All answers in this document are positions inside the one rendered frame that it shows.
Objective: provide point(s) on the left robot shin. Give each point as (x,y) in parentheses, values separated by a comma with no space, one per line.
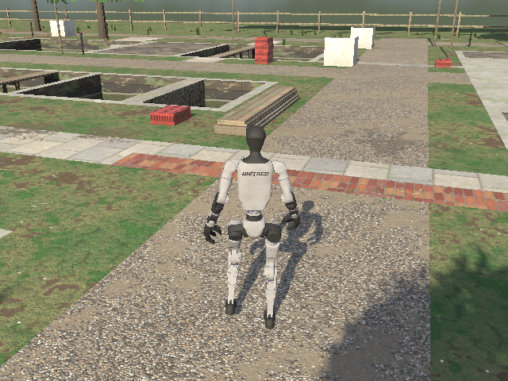
(232,274)

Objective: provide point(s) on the right robot hand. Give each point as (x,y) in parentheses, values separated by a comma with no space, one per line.
(288,219)

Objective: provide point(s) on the robot left forearm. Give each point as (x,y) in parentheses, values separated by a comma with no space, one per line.
(214,212)

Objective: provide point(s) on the left robot hand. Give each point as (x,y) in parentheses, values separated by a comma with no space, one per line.
(208,231)

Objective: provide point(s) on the robot right upper arm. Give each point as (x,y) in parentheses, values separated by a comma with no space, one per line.
(284,181)

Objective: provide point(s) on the robot left upper arm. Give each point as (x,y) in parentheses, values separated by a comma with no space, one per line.
(225,181)

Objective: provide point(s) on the robot right forearm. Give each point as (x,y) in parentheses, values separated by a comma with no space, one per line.
(292,208)

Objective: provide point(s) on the humanoid robot head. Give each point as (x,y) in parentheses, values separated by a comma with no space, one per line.
(255,136)

